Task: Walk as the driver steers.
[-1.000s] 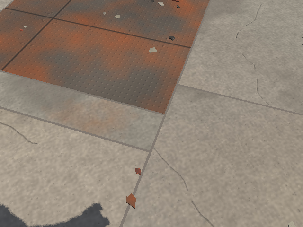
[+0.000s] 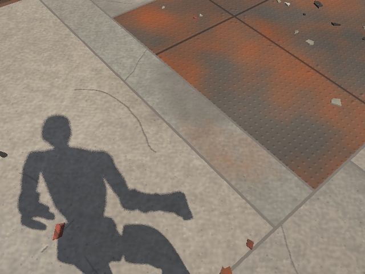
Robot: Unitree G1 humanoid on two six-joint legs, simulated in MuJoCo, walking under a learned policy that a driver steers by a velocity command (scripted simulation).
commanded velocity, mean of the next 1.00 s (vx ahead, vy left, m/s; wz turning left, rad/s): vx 0.02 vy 0.00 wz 0.26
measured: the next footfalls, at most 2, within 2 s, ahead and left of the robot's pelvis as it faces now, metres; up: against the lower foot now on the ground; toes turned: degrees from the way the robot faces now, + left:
right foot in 0.42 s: +0.08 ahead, -0.12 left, +0.00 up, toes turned +14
left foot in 1.48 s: +0.35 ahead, +0.21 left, +0.00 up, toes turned +13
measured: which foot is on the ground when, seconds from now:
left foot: down 0.00-1.00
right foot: up 0.00-0.40, down 0.42-1.00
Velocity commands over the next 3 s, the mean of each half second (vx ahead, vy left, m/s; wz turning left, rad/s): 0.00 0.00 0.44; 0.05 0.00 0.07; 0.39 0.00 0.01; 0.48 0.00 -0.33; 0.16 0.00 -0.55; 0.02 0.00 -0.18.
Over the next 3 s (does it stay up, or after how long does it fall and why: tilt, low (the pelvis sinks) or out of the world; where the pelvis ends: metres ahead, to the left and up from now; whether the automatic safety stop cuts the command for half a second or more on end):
stays up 0.68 0.10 0.00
